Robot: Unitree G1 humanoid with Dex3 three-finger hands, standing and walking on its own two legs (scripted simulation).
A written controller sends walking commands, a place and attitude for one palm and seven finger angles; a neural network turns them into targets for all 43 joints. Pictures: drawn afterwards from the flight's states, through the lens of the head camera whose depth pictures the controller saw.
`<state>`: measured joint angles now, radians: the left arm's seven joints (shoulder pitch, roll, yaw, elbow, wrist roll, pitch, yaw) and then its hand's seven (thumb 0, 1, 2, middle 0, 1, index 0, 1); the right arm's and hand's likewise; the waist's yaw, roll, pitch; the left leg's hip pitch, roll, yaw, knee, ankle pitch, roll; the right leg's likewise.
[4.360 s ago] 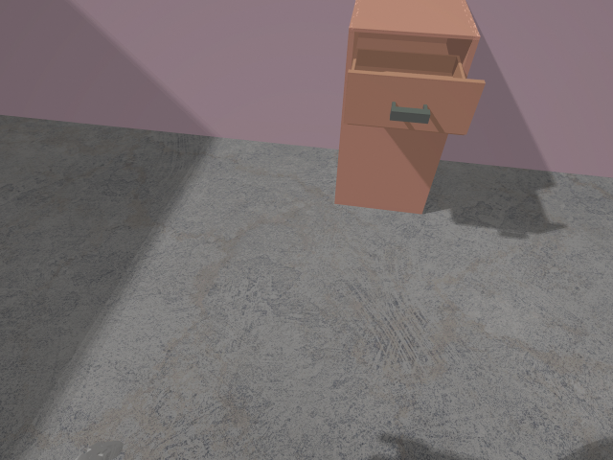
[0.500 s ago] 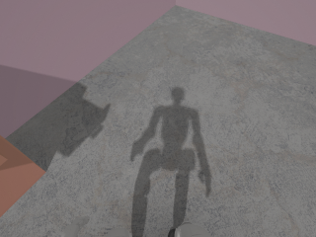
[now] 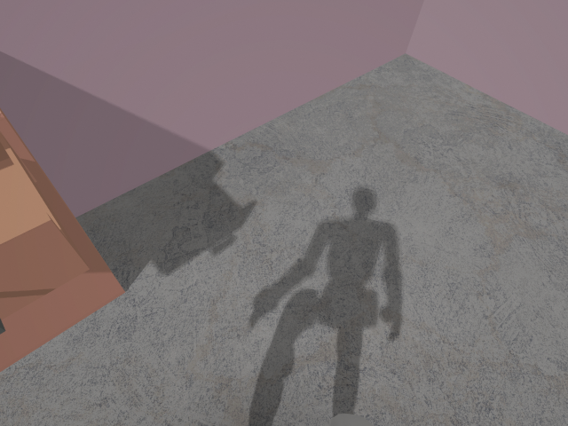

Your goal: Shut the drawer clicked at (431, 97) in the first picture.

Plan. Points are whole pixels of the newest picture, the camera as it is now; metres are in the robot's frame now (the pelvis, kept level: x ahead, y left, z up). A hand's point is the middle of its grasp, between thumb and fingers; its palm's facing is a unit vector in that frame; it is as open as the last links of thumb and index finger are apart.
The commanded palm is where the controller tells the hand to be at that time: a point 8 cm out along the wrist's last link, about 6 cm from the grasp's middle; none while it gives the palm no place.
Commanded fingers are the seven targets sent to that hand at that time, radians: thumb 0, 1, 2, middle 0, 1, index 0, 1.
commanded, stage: turn to face it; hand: left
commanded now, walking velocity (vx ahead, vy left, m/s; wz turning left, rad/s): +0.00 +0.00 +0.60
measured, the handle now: out of the picture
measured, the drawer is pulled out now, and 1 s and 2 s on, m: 0.30 0.30 0.30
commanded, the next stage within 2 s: take the last steps up to it in 1.16 s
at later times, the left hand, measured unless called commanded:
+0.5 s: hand out of the picture -0.01 +0.13 -0.15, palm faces +0.34 -0.90 -0.27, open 7.4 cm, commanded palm none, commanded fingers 0.00 0.90 0.90 -0.20 -0.30 -0.20 -0.30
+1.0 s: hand out of the picture -0.11 +0.17 -0.16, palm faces +0.58 -0.77 -0.29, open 7.4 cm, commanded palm none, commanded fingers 0.00 0.90 0.90 -0.20 -0.30 -0.20 -0.30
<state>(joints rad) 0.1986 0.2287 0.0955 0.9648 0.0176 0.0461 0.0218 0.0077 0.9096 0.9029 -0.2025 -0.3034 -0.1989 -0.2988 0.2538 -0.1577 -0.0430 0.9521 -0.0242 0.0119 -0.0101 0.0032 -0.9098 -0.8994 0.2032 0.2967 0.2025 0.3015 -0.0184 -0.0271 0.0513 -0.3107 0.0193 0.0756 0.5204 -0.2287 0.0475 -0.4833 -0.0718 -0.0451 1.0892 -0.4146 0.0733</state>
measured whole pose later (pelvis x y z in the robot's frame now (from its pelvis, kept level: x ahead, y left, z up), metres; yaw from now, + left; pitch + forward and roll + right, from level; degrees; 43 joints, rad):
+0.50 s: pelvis -0.02 -0.07 +0.00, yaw +20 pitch -1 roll +2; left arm 0.23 0.17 0.03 0.90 0.03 0.01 0.02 0.01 0.90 0.90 -0.21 -0.30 -0.20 -0.30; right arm 0.17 -0.29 -0.10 0.93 -0.02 0.09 0.03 0.01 -0.91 -0.90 0.20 0.30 0.20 0.30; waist -0.01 0.01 0.06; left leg -0.48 0.04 0.03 1.05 -0.40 -0.08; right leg -0.20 -0.13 -0.18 0.52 -0.29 -0.01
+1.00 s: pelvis -0.05 -0.05 +0.00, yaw +34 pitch -1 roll +0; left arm 0.20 0.25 0.07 0.92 0.02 0.05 0.02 0.01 0.91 0.90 -0.20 -0.30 -0.20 -0.30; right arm 0.17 -0.20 -0.05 0.92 -0.02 0.04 0.01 0.00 -0.90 -0.90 0.21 0.30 0.20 0.30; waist 0.00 0.00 0.06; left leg -0.26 -0.02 -0.01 0.48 -0.21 0.03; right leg -0.40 -0.07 -0.03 0.87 -0.43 0.08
